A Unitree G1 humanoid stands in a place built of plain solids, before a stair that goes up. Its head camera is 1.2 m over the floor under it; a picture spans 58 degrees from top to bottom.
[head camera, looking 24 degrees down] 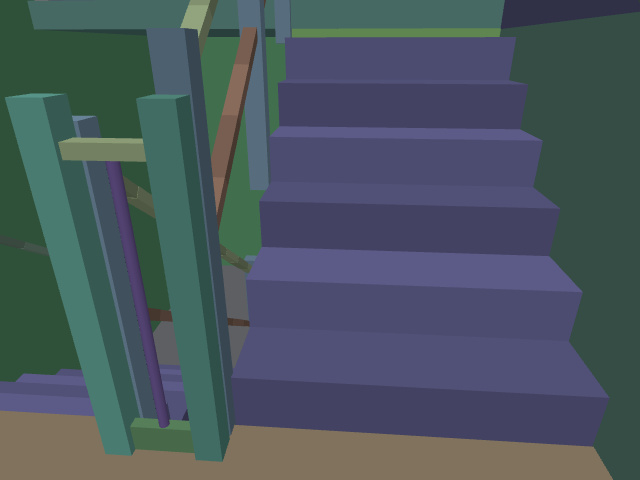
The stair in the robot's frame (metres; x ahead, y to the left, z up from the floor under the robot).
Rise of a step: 0.21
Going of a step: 0.29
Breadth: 1.20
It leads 4 degrees to the right of straight ahead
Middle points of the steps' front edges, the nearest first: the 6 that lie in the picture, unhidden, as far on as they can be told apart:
1.07 -0.30 0.21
1.36 -0.32 0.42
1.64 -0.35 0.62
1.93 -0.37 0.83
2.21 -0.39 1.04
2.50 -0.41 1.25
